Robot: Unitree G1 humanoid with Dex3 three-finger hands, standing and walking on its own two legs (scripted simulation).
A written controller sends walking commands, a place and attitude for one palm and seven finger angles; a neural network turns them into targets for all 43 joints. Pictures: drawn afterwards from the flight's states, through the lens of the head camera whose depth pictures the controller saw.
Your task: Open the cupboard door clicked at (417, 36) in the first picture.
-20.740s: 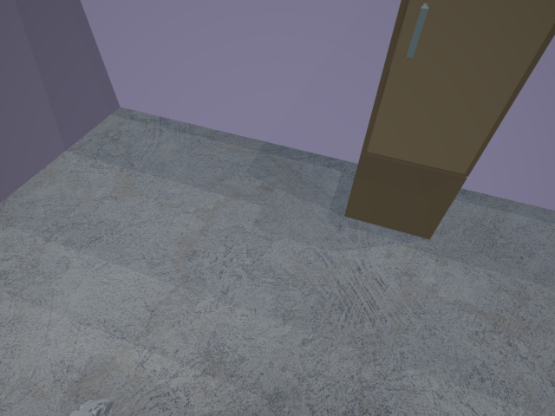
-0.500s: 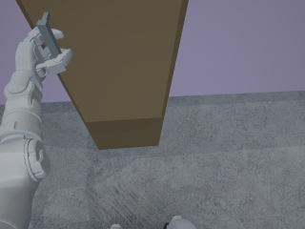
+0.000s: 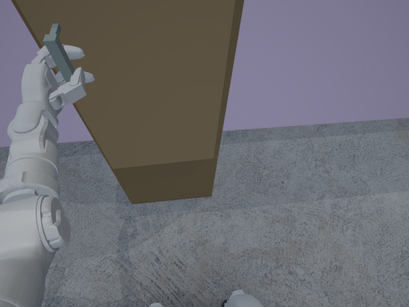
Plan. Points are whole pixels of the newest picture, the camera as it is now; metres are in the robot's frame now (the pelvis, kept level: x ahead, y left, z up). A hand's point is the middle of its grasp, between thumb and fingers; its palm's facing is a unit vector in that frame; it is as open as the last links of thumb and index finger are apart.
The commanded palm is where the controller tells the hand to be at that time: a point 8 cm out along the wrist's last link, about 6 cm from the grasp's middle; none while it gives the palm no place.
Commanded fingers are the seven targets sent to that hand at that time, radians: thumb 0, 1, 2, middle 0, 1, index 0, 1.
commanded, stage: pull the door open along its arc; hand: left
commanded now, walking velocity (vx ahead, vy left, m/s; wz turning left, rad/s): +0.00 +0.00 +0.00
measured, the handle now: (68, 62) +0.55 +0.22 +0.14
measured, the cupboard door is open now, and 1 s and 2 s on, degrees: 2 46 45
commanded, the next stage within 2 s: open thumb and fingers to let go in 0.86 s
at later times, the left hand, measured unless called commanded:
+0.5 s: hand (110, 143) +0.37 +0.13 +0.14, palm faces +0.31 -0.95 +0.11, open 6.0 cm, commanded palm +0.31 +0.17 +0.13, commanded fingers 0.00 0.90 0.90 -0.40 -1.35 -0.40 -1.35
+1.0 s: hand (158, 175) +0.31 +0.05 +0.14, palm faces +0.39 -0.92 -0.04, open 5.9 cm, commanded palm +0.26 +0.09 +0.13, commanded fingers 0.00 0.69 0.81 -0.38 -1.33 -0.38 -1.33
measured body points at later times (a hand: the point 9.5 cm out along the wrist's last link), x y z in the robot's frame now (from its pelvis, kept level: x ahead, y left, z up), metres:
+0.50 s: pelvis +0.02 -0.01 +0.02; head +0.04 -0.02 +0.47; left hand +0.35 +0.18 +0.13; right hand +0.21 -0.22 -0.07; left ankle -0.02 +0.12 -0.71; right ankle +0.01 -0.14 -0.71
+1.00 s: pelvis +0.01 -0.03 +0.02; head +0.00 -0.06 +0.47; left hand +0.28 +0.10 +0.14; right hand +0.22 -0.23 -0.08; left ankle -0.02 +0.11 -0.71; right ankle +0.01 -0.14 -0.71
